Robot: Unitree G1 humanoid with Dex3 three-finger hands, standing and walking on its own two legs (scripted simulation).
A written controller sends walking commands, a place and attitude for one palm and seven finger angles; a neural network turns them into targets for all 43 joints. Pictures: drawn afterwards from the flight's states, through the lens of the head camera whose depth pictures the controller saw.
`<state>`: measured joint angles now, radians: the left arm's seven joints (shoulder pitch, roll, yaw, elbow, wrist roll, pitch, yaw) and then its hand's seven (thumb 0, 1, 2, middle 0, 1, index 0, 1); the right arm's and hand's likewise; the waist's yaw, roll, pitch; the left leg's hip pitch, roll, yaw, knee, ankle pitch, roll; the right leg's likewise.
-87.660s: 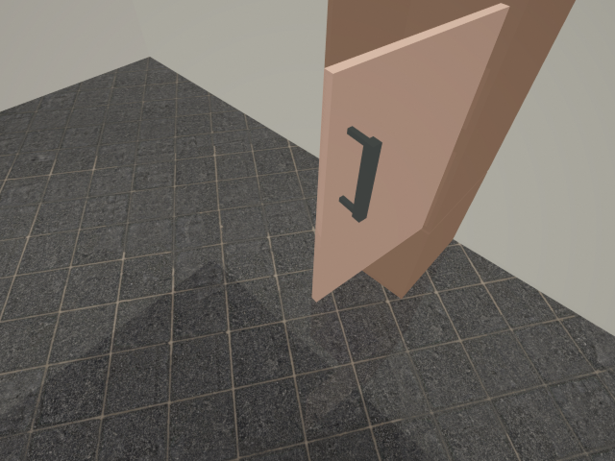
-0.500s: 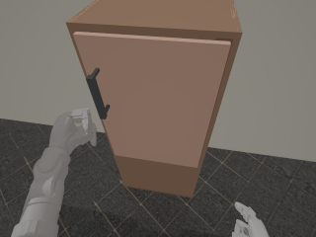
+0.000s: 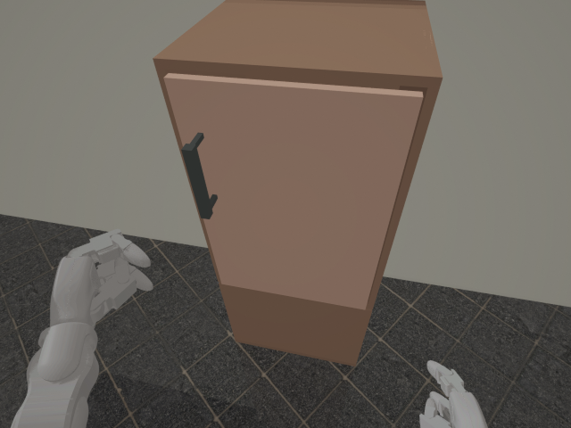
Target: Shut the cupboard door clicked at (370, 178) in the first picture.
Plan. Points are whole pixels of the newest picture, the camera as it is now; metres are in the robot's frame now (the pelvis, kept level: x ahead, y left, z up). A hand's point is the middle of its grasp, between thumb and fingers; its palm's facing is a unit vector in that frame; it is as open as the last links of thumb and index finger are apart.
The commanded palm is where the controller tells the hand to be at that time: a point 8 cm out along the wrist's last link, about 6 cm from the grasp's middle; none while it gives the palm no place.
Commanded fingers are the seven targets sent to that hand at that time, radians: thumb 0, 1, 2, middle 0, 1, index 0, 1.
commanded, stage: draw the hand back to the body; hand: left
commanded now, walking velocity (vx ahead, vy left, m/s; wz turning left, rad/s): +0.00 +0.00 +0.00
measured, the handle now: (202, 177) +0.52 +0.20 +0.07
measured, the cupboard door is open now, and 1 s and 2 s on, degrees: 0 0 0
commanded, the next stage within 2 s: step back with the hand held close in 0.84 s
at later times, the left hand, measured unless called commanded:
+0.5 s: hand (56, 297) +0.21 +0.27 +0.16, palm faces +0.45 -0.80 -0.39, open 6.4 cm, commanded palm +0.16 +0.30 +0.18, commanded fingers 0.00 0.90 0.90 -0.20 -0.30 -0.20 -0.30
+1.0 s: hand (60, 292) +0.21 +0.26 +0.16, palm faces +0.45 -0.80 -0.39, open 7.4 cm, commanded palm +0.16 +0.30 +0.18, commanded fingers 0.00 0.90 0.90 -0.20 -0.30 -0.20 -0.30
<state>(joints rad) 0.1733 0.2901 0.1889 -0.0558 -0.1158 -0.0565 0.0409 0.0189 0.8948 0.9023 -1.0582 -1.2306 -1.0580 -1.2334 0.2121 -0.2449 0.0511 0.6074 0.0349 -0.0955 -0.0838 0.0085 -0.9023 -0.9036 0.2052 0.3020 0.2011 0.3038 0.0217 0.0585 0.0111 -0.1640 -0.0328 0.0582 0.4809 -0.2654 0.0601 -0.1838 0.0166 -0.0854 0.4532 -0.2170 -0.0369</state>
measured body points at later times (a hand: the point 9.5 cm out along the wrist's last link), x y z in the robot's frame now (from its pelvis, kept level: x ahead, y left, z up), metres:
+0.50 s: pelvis +0.03 +0.00 +0.00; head +0.00 -0.02 +0.45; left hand +0.18 +0.31 +0.18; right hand +0.22 -0.21 -0.08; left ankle +0.00 +0.08 -0.74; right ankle +0.02 -0.10 -0.74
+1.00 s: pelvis +0.02 +0.00 +0.00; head +0.00 -0.03 +0.45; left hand +0.18 +0.30 +0.18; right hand +0.20 -0.22 -0.09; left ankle +0.00 +0.08 -0.74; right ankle +0.02 -0.10 -0.74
